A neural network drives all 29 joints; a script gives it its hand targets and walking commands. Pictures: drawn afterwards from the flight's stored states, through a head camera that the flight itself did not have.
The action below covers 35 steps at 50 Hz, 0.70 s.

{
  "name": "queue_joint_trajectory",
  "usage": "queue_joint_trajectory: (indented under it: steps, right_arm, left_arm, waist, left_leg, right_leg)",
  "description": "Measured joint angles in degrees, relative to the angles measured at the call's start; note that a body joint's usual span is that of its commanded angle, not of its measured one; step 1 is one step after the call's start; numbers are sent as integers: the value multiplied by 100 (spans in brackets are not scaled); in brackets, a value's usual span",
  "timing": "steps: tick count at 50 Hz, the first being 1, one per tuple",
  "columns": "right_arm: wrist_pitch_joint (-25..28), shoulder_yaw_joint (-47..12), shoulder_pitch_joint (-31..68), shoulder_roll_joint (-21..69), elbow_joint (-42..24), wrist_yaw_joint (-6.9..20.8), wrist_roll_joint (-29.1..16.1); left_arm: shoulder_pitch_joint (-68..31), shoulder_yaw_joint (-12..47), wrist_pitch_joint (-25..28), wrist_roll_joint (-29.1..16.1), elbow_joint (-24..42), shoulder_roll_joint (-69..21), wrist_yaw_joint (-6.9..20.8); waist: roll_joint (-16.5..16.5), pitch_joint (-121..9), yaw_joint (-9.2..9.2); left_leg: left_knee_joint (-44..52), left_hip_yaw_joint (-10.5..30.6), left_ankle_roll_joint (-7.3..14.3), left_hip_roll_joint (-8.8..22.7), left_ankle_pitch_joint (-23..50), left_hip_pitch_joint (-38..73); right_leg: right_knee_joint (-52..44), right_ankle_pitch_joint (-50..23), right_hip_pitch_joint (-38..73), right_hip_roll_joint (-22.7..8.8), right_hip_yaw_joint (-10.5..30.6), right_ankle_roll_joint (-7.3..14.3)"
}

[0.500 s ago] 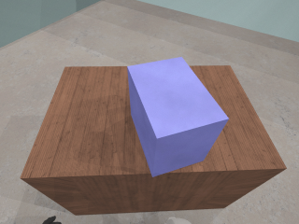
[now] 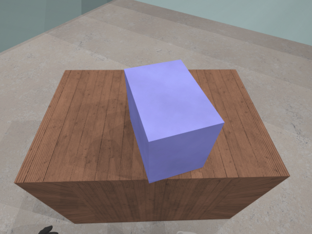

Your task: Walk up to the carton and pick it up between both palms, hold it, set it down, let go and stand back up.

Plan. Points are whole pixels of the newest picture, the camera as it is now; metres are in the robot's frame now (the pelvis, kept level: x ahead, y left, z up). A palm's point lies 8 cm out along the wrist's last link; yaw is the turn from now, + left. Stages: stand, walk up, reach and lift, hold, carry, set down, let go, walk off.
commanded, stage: walk up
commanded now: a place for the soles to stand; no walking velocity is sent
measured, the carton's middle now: (165, 120) +0.45 -0.02 +0.00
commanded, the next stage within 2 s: none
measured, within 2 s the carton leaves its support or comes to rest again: neither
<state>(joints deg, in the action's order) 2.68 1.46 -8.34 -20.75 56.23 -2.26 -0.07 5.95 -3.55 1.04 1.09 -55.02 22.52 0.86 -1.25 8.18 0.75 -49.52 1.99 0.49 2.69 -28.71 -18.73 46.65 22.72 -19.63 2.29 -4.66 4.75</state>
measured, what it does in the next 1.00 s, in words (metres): steps on the spot: left foot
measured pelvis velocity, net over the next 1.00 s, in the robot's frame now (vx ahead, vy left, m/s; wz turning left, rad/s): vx -0.05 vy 0.04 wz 0.03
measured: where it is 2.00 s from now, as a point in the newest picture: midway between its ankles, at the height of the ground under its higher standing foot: outside the picture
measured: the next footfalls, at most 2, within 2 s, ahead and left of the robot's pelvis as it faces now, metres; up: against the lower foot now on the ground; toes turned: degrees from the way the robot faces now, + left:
left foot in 0.52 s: -0.02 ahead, +0.16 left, +0.00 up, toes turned +10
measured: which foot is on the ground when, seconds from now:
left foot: down 0.00-0.26, up 0.28-0.50, down 0.52-1.00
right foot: down 0.00-1.00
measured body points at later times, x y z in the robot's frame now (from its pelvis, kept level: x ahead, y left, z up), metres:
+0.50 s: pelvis -0.05 +0.00 +0.01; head +0.00 -0.01 +0.45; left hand +0.04 +0.32 -0.11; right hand +0.06 -0.32 -0.13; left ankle -0.05 +0.15 -0.70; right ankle +0.03 -0.08 -0.70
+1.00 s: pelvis -0.05 +0.04 +0.03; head -0.06 +0.05 +0.48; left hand -0.02 +0.35 -0.11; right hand +0.05 -0.24 -0.10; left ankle -0.07 +0.16 -0.70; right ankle +0.03 -0.08 -0.70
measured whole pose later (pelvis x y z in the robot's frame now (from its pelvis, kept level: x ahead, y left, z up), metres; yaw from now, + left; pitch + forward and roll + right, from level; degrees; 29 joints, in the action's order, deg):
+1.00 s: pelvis -0.05 +0.04 +0.03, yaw +2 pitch -5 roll +0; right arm 0.3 1.7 -6.6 -18.3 62.6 0.8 1.0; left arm 9.2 -2.2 0.9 0.4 -64.8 19.9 0.8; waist -1.0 4.6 -1.8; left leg -32.3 -1.2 -0.1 0.6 -19.3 -7.7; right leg 29.9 10.0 -15.0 -0.2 0.7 -0.5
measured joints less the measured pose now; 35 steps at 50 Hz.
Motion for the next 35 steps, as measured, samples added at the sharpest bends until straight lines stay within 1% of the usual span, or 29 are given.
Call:
queue_joint_trajectory:
  steps: [2, 3, 4, 5, 6, 7, 9, 10, 12, 13, 14, 16, 19, 22, 25, 26, 27, 28, 29, 30, 31, 32, 33, 35]
  right_arm:
    - [-15, 24, -2, -47, 46, 27, 25]
    - [-11, 41, 8, -71, 64, 42, 25]
    - [11, 52, 21, -78, 80, 53, 28]
    - [49, 61, 25, -62, 92, 57, 41]
    - [95, 63, 18, -42, 99, 54, 61]
    - [133, 64, -8, -35, 88, 45, 77]
    - [170, 62, -69, -55, 81, 19, 79]
    - [165, 62, -74, -76, 98, 15, 76]
    - [89, 47, -26, -108, 144, 26, 44]
    - [12, 46, 28, -114, 158, 40, 16]
    - [-70, 57, 82, -115, 164, 50, -2]
    - [-200, 80, 173, -149, 181, 67, 3]
    - [-305, 136, 295, -263, 232, 137, 16]
    - [-350, 202, 335, -334, 240, 187, 39]
    - [-377, 237, 314, -369, 281, 213, 65]
    - [-376, 249, 302, -368, 304, 218, 70]
    - [-361, 245, 297, -347, 342, 225, 79]
    - [-334, 239, 293, -297, 383, 236, 94]
    - [-299, 227, 285, -229, 427, 250, 108]
    - [-266, 208, 260, -172, 463, 262, 120]
    - [-245, 192, 216, -124, 485, 273, 122]
    - [-236, 168, 166, -86, 505, 282, 119]
    - [-239, 145, 128, -51, 529, 286, 110]
    - [-261, 95, 68, 34, 585, 297, 101]
  left_arm:
    - [-3, 22, -15, 16, 12, -42, -6]
    - [-12, 34, -16, 18, 15, -65, -13]
    - [-23, 49, -19, 10, 9, -75, -18]
    - [-27, 65, -36, -4, -1, -70, -18]
    - [-19, 75, -64, -25, -13, -68, -17]
    - [-13, 78, -98, -50, -22, -72, -15]
    - [-25, 62, -152, -61, -42, -66, -11]
    - [-30, 47, -144, -59, -49, -58, -12]
    - [14, 25, -51, -55, -84, -33, -19]
    - [25, 31, 25, -66, -133, -31, -40]
    - [29, 46, 82, -72, -173, -35, -60]
    - [8, 83, 155, -63, -228, -78, -104]
    - [-42, 137, 204, -57, -266, -207, -172]
    - [-97, 153, 203, -35, -280, -276, -204]
    - [-157, 136, 206, -22, -254, -274, -214]
    - [-175, 129, 207, -19, -244, -258, -216]
    - [-194, 122, 200, -18, -241, -229, -212]
    - [-211, 113, 185, -17, -255, -188, -209]
    - [-214, 109, 160, -25, -289, -151, -205]
    - [-200, 111, 125, -46, -333, -134, -193]
    - [-166, 109, 90, -60, -371, -129, -171]
    - [-122, 111, 68, -67, -406, -125, -148]
    - [-83, 110, 67, -62, -445, -118, -128]
    - [2, 99, 99, -49, -532, -101, -97]
  waist:
    - [39, -48, -24]
    - [54, -44, -40]
    - [30, -20, -71]
    - [-47, 3, -110]
    - [-128, -1, -144]
    - [-172, -28, -151]
    - [-167, -80, -104]
    - [-138, -71, -100]
    - [-81, -47, -110]
    - [-49, -18, -72]
    - [-31, 12, -32]
    - [24, 67, 19]
    - [194, 153, -4]
    - [341, 218, -1]
    - [418, 249, 16]
    - [423, 249, 14]
    - [387, 262, 6]
    - [303, 276, -8]
    - [191, 280, -41]
    - [124, 245, -67]
    - [106, 179, -70]
    - [123, 103, -49]
    - [150, 50, -28]
    - [139, -36, -39]
  left_leg:
    - [46, -22, 116, -74, -188, 13]
    - [134, -34, 124, -97, -16, 38]
    - [285, -54, 80, -121, 402, 79]
    - [442, -114, -33, -164, 657, 149]
    - [588, -184, -143, -205, 683, 216]
    - [665, -217, -212, -225, 680, 225]
    - [634, -171, -245, -198, 654, 148]
    - [581, -149, -245, -144, 629, 130]
    - [475, -134, -285, -8, 577, 129]
    - [417, -66, -275, 18, 635, 103]
    - [366, 26, -207, -6, 662, 69]
    - [236, 216, -38, -120, 210, -6]
    - [85, 406, 116, -250, -65, -52]
    - [130, 426, 171, -261, -49, 5]
    - [197, 378, 185, -216, -67, 118]
    - [234, 336, 161, -188, -23, 167]
    - [309, 248, 86, -167, 153, 214]
    - [452, 140, -40, -175, 441, 265]
    - [591, 46, -176, -239, 581, 330]
    - [705, -15, -239, -283, 638, 376]
    - [764, -42, -235, -288, 652, 385]
    - [768, -37, -188, -262, 642, 369]
    - [751, -19, -153, -221, 628, 366]
    - [802, -29, -166, -174, 649, 451]
  right_leg:
    - [-33, -20, -21, -34, -58, -3]
    - [-52, -39, -28, -50, -78, -13]
    - [-62, -61, -30, -78, -61, -26]
    - [-53, -74, -37, -130, -1, -39]
    - [-42, -90, -66, -173, 80, -60]
    - [-34, -149, -105, -178, 166, -129]
    - [43, 186, -136, -128, 252, -276]
    - [29, 211, -119, -95, 212, -262]
    - [-153, -335, -41, -4, 127, -103]
    - [-200, -316, 4, 38, 84, -24]
    - [-226, -272, 29, 47, 45, 24]
    - [-270, -276, 44, 13, -30, 51]
    - [-367, -399, 21, -31, -82, 10]
    - [-431, -514, -41, -111, -146, -45]
    - [-401, -577, -157, -246, -229, -122]
    - [-371, -592, -210, -297, -245, -151]
    - [-338, -606, -249, -363, -236, -183]
    - [-306, -619, -278, -445, -194, -219]
    - [-315, -685, -287, -526, -109, -267]
    - [-358, -726, -288, -563, -40, -282]
    - [-410, -713, -286, -546, 8, -299]
    - [-497, -590, -256, -490, 43, -336]
    - [-590, -636, -205, -433, 46, -354]
    - [-823, -978, -61, -383, 51, -370]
